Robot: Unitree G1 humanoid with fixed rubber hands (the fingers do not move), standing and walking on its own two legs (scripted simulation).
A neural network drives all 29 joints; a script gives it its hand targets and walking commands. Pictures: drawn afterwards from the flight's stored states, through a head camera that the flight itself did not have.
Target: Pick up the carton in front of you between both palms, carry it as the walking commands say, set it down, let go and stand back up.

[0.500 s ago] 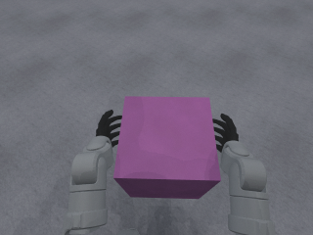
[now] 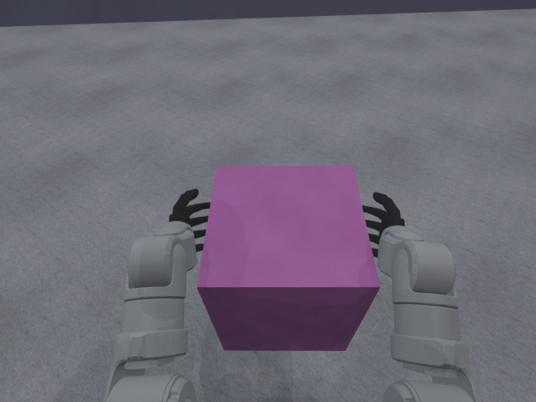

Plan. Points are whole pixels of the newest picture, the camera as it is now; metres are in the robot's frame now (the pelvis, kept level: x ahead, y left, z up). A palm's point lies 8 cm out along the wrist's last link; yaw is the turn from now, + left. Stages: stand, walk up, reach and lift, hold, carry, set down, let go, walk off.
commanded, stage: carry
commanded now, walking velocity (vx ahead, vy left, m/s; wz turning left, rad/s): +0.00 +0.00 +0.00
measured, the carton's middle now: (284, 263) +0.33 +0.00 +0.03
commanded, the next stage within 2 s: none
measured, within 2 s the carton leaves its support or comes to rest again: neither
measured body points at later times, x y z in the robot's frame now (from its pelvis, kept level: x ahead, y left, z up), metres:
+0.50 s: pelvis -0.01 +0.00 +0.00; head -0.03 +0.00 +0.45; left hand +0.32 +0.15 +0.11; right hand +0.32 -0.15 +0.11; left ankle +0.04 +0.10 -0.73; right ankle +0.00 -0.09 -0.73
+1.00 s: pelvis -0.02 +0.00 +0.00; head -0.03 +0.00 +0.45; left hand +0.32 +0.16 +0.11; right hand +0.32 -0.15 +0.11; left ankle +0.04 +0.10 -0.73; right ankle +0.00 -0.09 -0.73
